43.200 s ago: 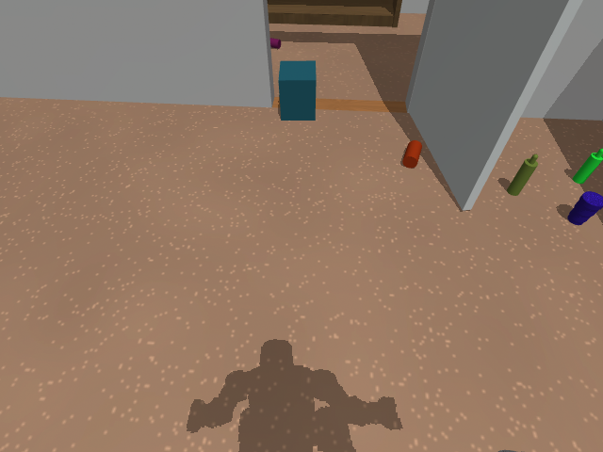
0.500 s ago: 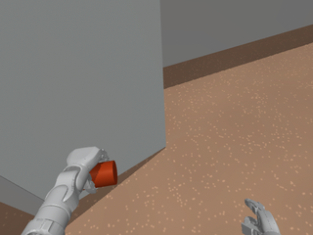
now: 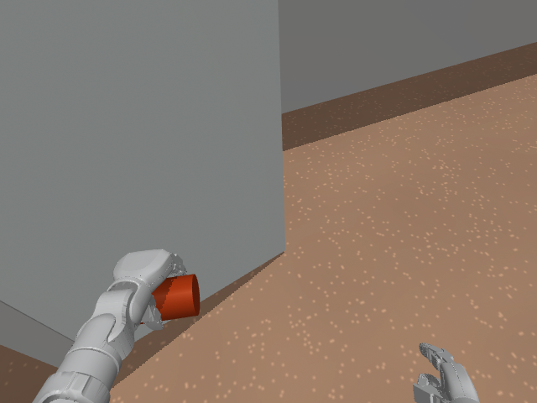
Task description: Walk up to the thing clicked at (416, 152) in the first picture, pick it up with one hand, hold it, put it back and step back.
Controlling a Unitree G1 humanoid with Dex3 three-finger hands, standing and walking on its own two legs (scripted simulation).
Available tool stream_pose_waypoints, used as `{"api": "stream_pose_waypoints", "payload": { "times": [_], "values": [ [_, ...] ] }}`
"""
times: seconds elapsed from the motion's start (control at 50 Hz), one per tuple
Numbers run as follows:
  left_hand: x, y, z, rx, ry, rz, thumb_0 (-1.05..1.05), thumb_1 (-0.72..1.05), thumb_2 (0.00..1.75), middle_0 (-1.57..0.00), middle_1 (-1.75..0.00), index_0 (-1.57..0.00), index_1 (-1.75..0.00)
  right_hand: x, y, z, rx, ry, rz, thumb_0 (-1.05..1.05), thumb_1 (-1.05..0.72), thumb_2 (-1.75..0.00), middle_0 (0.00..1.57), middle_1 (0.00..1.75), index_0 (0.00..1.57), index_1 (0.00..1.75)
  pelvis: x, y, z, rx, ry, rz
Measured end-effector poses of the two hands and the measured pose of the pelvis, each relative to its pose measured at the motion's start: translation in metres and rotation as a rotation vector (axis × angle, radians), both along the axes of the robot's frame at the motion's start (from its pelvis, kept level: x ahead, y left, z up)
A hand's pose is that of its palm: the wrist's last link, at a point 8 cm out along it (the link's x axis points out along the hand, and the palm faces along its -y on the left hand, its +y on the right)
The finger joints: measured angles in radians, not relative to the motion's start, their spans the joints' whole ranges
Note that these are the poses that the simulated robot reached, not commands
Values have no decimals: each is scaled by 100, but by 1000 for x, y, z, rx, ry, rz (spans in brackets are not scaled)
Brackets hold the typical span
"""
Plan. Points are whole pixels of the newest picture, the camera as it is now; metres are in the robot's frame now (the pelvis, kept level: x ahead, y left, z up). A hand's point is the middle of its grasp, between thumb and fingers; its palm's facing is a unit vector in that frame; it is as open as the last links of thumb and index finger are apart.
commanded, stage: hold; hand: left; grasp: from above
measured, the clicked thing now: (158, 299) +0.29 +0.23 -0.08
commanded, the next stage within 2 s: crouch in 0.04 s
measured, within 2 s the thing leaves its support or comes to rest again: neither
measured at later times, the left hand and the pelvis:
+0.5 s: hand (162, 313) +0.28 +0.22 -0.11, palm faces -0.50 -0.04 -0.87, open 9.8 cm; pelvis -0.01 +0.00 -0.02, yaw +1 degrees
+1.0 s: hand (195, 326) +0.33 +0.23 -0.35, palm faces -0.46 +0.01 -0.89, open 9.9 cm; pelvis -0.06 +0.01 -0.21, yaw +0 degrees
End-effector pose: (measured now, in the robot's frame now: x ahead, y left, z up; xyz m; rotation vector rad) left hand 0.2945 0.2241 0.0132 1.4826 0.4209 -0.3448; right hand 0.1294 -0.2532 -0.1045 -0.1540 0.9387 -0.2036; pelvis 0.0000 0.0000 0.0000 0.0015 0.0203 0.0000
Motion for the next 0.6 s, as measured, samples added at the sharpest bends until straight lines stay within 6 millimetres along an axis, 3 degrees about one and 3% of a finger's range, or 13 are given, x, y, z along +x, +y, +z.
{"api": "stream_pose_waypoints", "payload": {
  "times": [0.22, 0.32, 0.48, 0.6],
  "values": [
    [3, 0, 1, 1, -6, 8, -2, 3, 31, -98, -4, -89, -13, -1, -1, 0, 0, 7, -7, 1, -90, -90, 20, 30, 20, 30, 2, 0, 1, -1, 1, 0],
    [-1, 0, -10, -4, 11, 3, -1, 5, 30, -96, -6, -88, -14, -1, -2, 1, -2, 13, -7, 1, -90, -90, 20, 30, 20, 30, 2, 0, 0, 0, 8, 4],
    [-7, 2, -56, 6, 32, -25, -1, 5, 30, -95, -8, -88, -15, -11, -7, -10, -38, 78, 12, 1, -90, -90, 20, 30, 20, 30, -4, -1, -11, -4, 79, 17],
    [0, 3, -109, 53, 3, -67, -1, 4, 30, -95, -10, -88, -17, -34, -19, -43, -81, 156, 16, 0, -90, -90, 20, 30, 20, 30, -16, 0, -45, -18, 202, 23]
  ]
}}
